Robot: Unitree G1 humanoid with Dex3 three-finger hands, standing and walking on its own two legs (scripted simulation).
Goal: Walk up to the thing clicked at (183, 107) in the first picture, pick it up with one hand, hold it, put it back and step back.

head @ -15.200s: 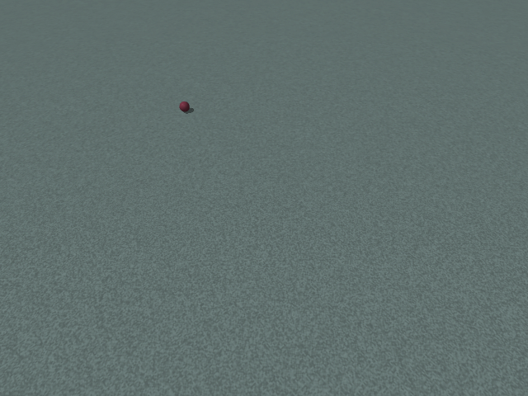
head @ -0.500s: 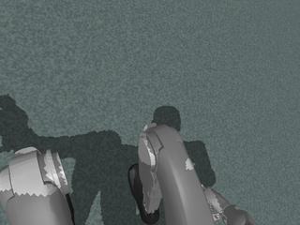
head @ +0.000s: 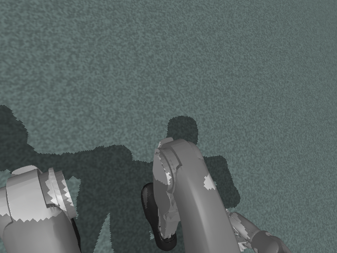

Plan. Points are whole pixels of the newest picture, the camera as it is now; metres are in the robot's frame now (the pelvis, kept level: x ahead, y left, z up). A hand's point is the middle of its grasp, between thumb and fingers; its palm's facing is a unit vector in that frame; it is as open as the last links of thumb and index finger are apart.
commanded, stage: rest palm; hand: left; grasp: from above
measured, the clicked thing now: out of the picture +0.38 +0.36 -0.26
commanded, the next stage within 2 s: close in 0.06 s
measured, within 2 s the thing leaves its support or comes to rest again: neither
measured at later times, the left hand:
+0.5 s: hand out of the picture +0.37 +0.33 -0.25, palm faces -0.41 -0.18 -0.89, open 12.9 cm
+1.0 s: hand out of the picture +0.36 +0.35 -0.25, palm faces -0.45 -0.20 -0.87, open 11.2 cm
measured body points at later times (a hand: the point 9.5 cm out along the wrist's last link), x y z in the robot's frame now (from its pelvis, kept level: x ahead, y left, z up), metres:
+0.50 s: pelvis +0.00 +0.00 +0.00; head +0.24 +0.13 +0.35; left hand +0.38 +0.34 -0.20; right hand +0.11 -0.25 -0.08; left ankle +0.07 +0.14 -0.26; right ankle +0.10 -0.12 -0.26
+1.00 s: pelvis +0.00 +0.00 +0.00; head +0.24 +0.13 +0.35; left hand +0.38 +0.36 -0.20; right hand +0.09 -0.25 -0.08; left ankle +0.07 +0.14 -0.26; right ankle +0.10 -0.12 -0.26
